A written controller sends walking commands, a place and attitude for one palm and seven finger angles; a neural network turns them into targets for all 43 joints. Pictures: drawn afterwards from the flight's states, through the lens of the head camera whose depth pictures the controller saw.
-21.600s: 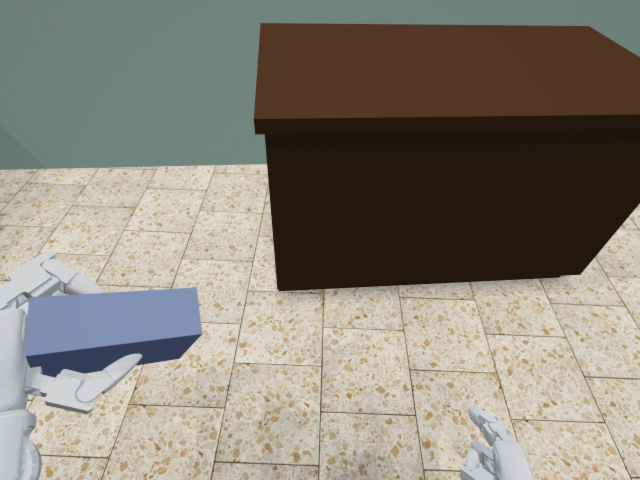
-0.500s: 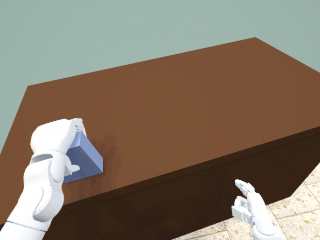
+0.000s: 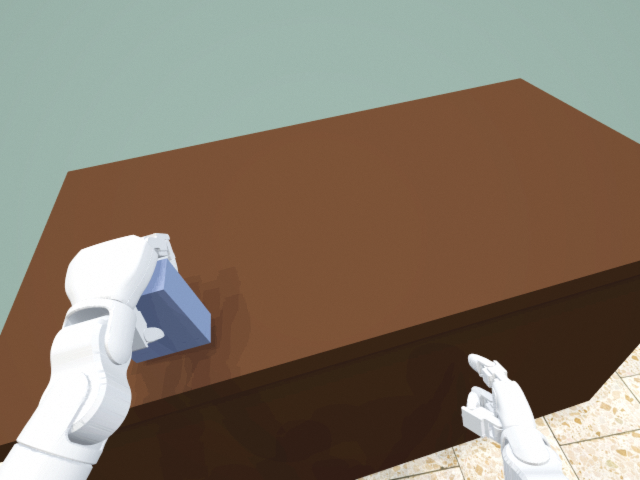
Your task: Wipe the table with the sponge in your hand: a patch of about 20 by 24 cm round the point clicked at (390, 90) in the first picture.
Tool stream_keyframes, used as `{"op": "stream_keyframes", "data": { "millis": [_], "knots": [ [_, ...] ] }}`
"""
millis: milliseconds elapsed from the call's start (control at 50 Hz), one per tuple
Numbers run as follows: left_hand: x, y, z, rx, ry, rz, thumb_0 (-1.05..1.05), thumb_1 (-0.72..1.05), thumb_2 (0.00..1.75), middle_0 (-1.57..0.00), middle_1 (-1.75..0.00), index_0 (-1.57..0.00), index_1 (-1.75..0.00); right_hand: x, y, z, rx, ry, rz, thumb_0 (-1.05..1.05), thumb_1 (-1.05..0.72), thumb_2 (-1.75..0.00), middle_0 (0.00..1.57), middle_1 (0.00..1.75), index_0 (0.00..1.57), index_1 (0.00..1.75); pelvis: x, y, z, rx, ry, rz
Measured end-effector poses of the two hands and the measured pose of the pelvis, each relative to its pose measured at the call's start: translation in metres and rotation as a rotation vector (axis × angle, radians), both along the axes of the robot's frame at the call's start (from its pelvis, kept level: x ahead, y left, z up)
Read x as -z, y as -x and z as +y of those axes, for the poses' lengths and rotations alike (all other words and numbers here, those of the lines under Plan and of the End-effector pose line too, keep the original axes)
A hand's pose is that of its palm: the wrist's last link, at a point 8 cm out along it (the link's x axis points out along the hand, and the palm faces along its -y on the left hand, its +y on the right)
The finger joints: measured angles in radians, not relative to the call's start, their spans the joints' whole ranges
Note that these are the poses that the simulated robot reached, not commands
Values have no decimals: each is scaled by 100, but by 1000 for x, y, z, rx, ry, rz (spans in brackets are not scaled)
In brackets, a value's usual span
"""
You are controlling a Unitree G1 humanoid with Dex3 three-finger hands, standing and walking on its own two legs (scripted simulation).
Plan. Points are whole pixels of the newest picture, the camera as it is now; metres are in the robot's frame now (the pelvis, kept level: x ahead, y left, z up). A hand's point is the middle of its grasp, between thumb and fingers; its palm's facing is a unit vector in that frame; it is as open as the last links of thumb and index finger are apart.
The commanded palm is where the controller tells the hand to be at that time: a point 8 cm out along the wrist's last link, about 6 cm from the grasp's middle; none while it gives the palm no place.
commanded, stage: move the sponge above the wiping area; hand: left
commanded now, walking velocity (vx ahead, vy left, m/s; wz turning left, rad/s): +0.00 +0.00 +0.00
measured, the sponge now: (159, 322) +0.25 +0.27 +0.08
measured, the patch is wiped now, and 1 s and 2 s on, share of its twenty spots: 0.00 0.00 0.00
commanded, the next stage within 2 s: lower the sponge onto the table in 0.52 s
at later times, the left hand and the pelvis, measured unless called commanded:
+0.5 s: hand (139, 289) +0.26 +0.27 +0.14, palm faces +0.11 -0.10 -0.99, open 9.2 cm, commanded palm +0.21 +0.26 +0.22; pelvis +0.01 +0.00 +0.00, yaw +0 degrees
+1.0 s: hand (133, 285) +0.26 +0.28 +0.14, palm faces +0.11 -0.11 -0.99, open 9.2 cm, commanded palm +0.22 +0.27 +0.22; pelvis +0.00 +0.00 +0.00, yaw +0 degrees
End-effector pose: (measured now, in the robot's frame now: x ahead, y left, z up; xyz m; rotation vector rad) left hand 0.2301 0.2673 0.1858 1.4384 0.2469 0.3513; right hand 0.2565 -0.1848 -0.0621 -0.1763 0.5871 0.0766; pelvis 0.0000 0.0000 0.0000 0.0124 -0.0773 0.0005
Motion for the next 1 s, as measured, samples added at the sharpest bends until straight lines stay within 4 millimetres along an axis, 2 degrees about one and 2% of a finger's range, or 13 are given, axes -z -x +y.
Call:
{"op": "stream_keyframes", "data": {
  "millis": [100, 200, 440, 620, 800, 1000],
  "knots": [
    [-9, -10, -4, 7, 3, -42, 0, -44, 106, -82, -142, -83, -141, -1, 0, 6, -9, -23, 1, 2, -91, -90, 20, 30, 20, 30, -1, -1, -1, 7, -1, 4],
    [-16, -11, -1, -16, 23, -64, 0, -44, 106, -82, -142, -83, -141, -2, 1, 5, -5, -38, 6, 2, -91, -90, 20, 30, 20, 30, -1, -2, -1, 14, -1, 12],
    [-3, -2, 1, -22, 17, -8, 0, -44, 106, -82, -142, -83, -141, 4, 2, -10, 13, 4, 28, 2, -91, -90, 20, 30, 20, 30, 0, -4, -1, 11, -1, 11],
    [-13, -3, 1, -21, 18, -44, 0, -44, 106, -82, -142, -83, -141, 2, 0, -5, 9, -16, 15, 2, -91, -90, 20, 30, 20, 30, 0, -5, -2, 11, 0, 8],
    [-12, -3, -6, 0, 27, -42, 0, -44, 106, -82, -142, -83, -141, 0, -3, 0, -3, -30, 5, 2, -91, -90, 20, 30, 20, 30, 0, -5, -2, 12, -1, 12],
    [-9, -5, 9, -59, 17, -22, 0, -44, 106, -82, -142, -83, -141, 1, 1, -5, 4, -11, 18, 2, -91, -90, 20, 30, 20, 30, 0, -4, -3, 8, 0, 13]
  ]
}}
